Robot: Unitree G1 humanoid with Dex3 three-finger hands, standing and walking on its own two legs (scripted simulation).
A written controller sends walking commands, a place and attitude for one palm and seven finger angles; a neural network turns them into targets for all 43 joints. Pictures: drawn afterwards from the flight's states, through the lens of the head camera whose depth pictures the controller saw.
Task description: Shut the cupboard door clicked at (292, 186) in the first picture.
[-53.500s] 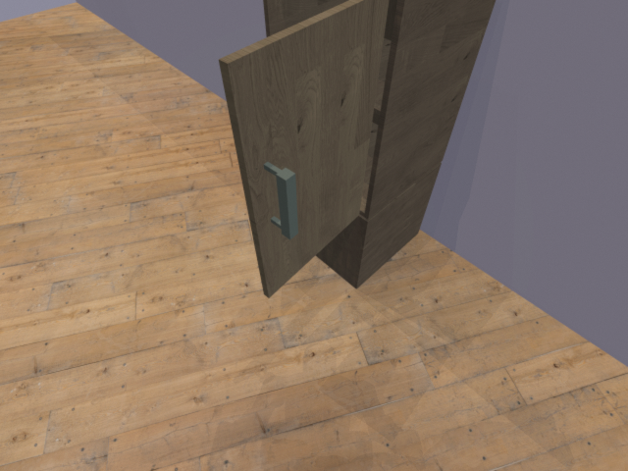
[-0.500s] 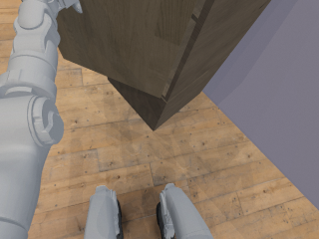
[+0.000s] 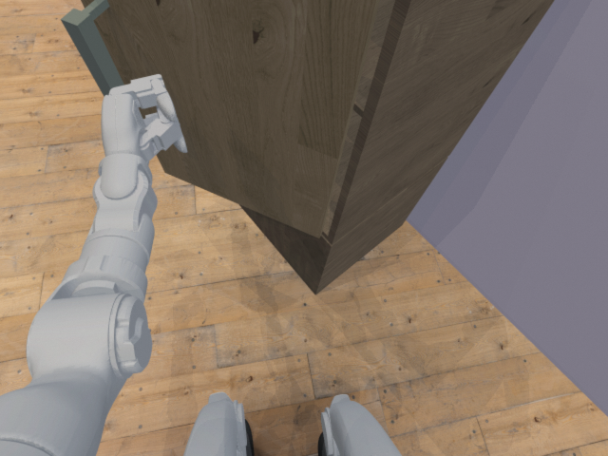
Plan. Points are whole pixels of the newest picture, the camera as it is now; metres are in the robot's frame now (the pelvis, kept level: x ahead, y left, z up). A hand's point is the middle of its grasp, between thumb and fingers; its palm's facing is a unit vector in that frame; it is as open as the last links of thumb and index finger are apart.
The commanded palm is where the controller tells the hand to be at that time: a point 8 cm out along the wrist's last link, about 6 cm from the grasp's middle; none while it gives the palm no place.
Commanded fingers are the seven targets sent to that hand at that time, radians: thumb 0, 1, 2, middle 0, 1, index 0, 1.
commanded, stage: pull the fist back off the door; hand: left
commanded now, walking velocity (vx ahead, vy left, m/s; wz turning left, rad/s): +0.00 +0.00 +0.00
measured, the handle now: (113, 62) +0.64 +0.21 +0.07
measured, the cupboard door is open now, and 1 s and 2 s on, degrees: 27 27 27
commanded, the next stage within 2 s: draw the hand back to the body in 0.22 s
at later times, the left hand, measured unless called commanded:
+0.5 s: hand (166, 153) +0.46 +0.12 +0.10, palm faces +0.05 -1.00 -0.03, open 3.1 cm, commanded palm +0.41 +0.17 +0.10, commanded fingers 0.00 0.90 0.90 -1.30 -1.50 -1.30 -1.50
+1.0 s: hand (38, 260) +0.31 +0.19 +0.16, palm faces +0.12 -0.97 -0.20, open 3.1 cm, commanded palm +0.27 +0.24 +0.18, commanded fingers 0.00 0.90 0.90 -0.92 -1.08 -0.92 -1.08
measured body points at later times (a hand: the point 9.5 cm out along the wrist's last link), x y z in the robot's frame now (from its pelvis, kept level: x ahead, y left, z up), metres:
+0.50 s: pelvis +0.00 -0.01 +0.01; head +0.09 -0.02 +0.45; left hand +0.45 +0.17 +0.10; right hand +0.07 -0.25 -0.12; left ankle +0.04 +0.12 -0.65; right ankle -0.02 -0.12 -0.65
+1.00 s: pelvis +0.00 +0.01 +0.07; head +0.01 -0.01 +0.52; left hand +0.30 +0.24 +0.18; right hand +0.19 -0.23 -0.02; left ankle +0.04 +0.12 -0.65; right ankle -0.02 -0.12 -0.65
